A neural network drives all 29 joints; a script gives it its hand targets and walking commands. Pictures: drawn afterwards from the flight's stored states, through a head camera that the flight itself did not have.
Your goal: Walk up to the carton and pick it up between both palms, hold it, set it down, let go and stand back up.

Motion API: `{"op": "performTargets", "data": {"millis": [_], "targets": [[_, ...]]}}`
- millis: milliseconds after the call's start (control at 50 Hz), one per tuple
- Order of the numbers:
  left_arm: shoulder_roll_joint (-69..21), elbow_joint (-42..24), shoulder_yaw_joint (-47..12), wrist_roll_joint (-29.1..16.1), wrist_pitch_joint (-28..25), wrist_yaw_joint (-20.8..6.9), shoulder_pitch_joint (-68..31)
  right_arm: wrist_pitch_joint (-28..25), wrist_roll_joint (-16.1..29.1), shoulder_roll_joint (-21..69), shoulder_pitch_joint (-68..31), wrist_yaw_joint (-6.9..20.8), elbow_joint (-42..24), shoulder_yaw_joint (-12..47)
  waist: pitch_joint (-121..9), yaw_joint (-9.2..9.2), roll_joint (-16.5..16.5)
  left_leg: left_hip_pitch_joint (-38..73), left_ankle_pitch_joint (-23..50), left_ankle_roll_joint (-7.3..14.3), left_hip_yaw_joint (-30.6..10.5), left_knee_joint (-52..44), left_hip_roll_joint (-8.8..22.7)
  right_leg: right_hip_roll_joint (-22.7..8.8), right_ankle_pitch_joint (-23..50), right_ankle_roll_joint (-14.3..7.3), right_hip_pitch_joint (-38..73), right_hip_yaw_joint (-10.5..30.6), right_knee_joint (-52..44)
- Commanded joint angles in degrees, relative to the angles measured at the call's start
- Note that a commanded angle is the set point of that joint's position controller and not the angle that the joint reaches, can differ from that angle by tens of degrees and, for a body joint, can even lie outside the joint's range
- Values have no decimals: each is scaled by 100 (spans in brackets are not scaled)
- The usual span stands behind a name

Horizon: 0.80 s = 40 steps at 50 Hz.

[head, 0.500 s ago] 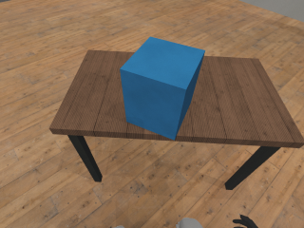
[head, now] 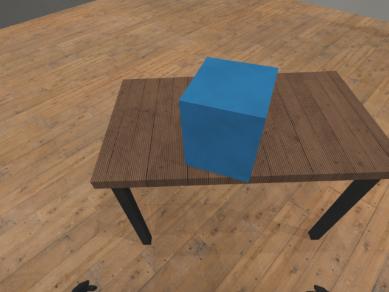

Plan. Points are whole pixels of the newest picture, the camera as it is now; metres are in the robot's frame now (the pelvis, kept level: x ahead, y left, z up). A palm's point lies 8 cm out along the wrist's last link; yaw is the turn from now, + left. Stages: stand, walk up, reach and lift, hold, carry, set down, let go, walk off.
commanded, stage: walk up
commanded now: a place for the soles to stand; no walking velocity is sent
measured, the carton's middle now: (228, 120) +0.58 -0.06 +0.01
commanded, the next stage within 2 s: none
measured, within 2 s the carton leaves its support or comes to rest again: neither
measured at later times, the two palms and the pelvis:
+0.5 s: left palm out of the picture +0.11 +0.29 -0.09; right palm out of the picture +0.13 -0.24 -0.08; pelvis +0.01 +0.02 +0.00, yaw +0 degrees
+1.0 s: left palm out of the picture +0.13 +0.27 -0.08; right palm out of the picture +0.13 -0.26 -0.08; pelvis +0.01 +0.00 +0.00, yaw +3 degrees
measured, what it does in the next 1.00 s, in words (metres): steps on the spot: left foot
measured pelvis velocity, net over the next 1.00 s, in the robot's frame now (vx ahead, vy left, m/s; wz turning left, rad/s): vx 0.01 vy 0.00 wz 0.05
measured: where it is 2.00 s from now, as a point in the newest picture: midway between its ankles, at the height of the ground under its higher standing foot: outside the picture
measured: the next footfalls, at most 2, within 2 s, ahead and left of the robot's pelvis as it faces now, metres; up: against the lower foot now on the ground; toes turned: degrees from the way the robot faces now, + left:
left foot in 0.02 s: +0.05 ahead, +0.15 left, +0.00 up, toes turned +2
right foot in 1.58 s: +0.21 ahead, -0.28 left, +0.00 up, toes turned +2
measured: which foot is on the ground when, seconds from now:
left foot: up 0.00-0.00, down 0.02-1.00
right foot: down 0.00-1.00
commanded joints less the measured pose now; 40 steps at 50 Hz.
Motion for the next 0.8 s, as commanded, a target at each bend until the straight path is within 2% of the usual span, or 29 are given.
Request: {"op": "performTargets", "data": {"millis": [0,20,40,60,80,120,160,200,260,320,360,420,440,500,520,560,620,680,740,780], "targets": [[606,-340,143,-127,37,-152,-109,-324,-48,-560,392,-116,-378,-207,-660,-147,-564,1184,1380,207,-562,-1079,352,-109,464,-310,-451,21,93],[441,-370,85,-125,71,-169,61,-327,-66,-988,250,-153,-462,-325,-739,-51,190,635,246,586,-1612,-1528,1131,70,-451,-147,-361,-68,327],[509,-332,139,-66,134,-145,8,-294,-15,-1062,76,-161,-509,-368,-240,-24,431,-397,-1015,872,-1921,-1905,1465,13,-913,-139,-35,-68,481],[604,-313,160,-67,141,-162,-87,-282,34,-837,-39,-163,-534,-299,277,35,331,-740,-1219,815,-1812,-2084,1278,-8,-800,-127,-30,-59,290],[620,-278,146,-55,112,-179,-102,-280,20,-745,-64,-166,-572,-276,449,14,445,-729,-1034,621,-1582,-2080,1091,-1,-549,-113,-96,-65,34],[640,-186,157,-37,5,-199,48,-283,3,-734,16,-164,-596,-245,412,37,612,-649,-497,417,-1183,-1892,792,-25,53,-182,131,-28,-364],[677,-151,156,4,-69,-199,26,-312,36,-675,112,-126,-598,-219,45,18,627,-325,-5,404,-1005,-1706,677,-59,233,-229,322,99,-500],[676,-129,146,6,-83,-189,-96,-340,62,-614,161,-107,-640,-194,-246,-21,616,-236,7,400,-892,-1646,597,-77,183,-229,504,147,-493],[705,-102,117,-18,-67,-186,-184,-360,47,-613,205,-125,-713,-201,-245,-51,296,-86,601,352,-829,-1493,610,-149,397,-200,444,132,-519],[758,-18,125,-23,-69,-188,-91,-345,52,-619,206,-118,-782,-196,-292,-39,276,-14,609,353,-686,-1303,499,-225,532,-235,414,195,-613],[784,11,109,-47,-72,-202,-129,-348,48,-573,298,-128,-800,-196,-331,-100,-12,182,889,317,-577,-1149,398,-252,653,-254,316,201,-631],[771,5,84,-65,-69,-209,-142,-350,42,-620,301,-139,-832,-192,-441,-89,-164,299,1364,323,-528,-1003,379,-293,956,-269,365,188,-566],[772,2,66,-74,-59,-214,-158,-343,31,-619,322,-144,-845,-204,-477,-108,-239,356,1416,322,-536,-931,366,-303,930,-272,333,169,-577],[785,-15,80,-95,-43,-225,-183,-325,28,-623,264,-147,-884,-215,-368,-71,-145,296,1464,317,-513,-882,316,-332,965,-302,315,211,-589],[827,4,82,-101,-46,-226,-237,-325,32,-590,281,-149,-869,-203,-344,-96,-215,327,1608,313,-461,-854,307,-340,1047,-313,308,189,-596],[872,-34,112,-117,-35,-226,-245,-311,32,-540,337,-147,-859,-194,-315,-109,-454,292,1319,287,-438,-775,240,-364,742,-359,234,254,-753],[846,-69,112,-118,-20,-236,-330,-313,17,-569,324,-152,-861,-193,-240,-102,-361,283,1352,257,-450,-781,240,-372,807,-400,231,265,-744],[896,-115,115,-126,-27,-242,-398,-332,-2,-566,320,-155,-835,-192,-294,-108,-524,349,1404,227,-466,-745,214,-410,820,-433,215,258,-780],[866,-114,112,-104,-18,-247,-420,-354,18,-602,313,-150,-829,-203,-389,-81,-201,375,1611,240,-498,-780,229,-383,986,-414,352,182,-699],[855,-118,116,-110,-12,-251,-435,-342,17,-559,325,-151,-813,-199,-467,-84,-242,410,1419,251,-497,-771,199,-383,756,-410,344,169,-774]]}}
